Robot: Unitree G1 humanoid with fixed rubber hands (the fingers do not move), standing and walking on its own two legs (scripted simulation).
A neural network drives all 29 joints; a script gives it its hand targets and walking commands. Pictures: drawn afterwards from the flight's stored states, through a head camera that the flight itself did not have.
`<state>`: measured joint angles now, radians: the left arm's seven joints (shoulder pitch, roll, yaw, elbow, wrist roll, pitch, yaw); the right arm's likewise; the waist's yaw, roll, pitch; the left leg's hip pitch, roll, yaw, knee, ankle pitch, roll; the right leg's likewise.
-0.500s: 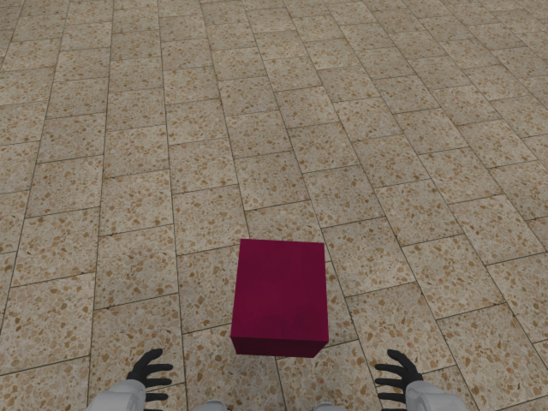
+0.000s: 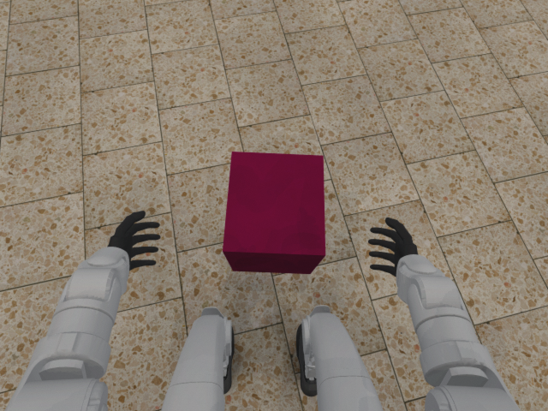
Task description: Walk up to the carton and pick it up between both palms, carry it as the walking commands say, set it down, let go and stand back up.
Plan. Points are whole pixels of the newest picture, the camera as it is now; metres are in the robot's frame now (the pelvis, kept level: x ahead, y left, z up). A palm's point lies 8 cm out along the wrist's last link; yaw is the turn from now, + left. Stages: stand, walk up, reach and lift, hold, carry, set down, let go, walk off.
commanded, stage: reach and lift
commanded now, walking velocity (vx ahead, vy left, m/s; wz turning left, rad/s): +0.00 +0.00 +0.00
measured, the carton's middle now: (274, 218) +0.53 -0.03 -0.54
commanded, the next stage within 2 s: none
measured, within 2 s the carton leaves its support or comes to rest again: neither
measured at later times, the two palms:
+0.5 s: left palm (141, 170) +0.49 +0.23 -0.11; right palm (390, 178) +0.46 -0.23 -0.11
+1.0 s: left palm (152, 155) +0.54 +0.23 -0.15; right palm (381, 170) +0.51 -0.23 -0.17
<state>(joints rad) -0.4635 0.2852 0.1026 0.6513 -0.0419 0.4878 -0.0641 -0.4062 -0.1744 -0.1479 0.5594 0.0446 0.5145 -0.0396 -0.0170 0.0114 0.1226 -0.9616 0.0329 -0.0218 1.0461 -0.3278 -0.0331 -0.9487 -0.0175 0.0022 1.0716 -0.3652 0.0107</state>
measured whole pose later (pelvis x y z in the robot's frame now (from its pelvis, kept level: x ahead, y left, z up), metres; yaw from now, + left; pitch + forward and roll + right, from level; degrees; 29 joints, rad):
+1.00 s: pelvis +0.02 +0.01 -0.06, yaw -1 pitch +46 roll +0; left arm -1.10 0.38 0.35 0.92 0.00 0.13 -0.10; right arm -1.02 -0.28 -0.35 0.81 0.02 0.15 0.03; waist -0.02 0.02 -0.07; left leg -1.65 0.02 -0.04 1.19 -0.34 -0.04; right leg -1.64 -0.01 0.02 1.21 -0.37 0.03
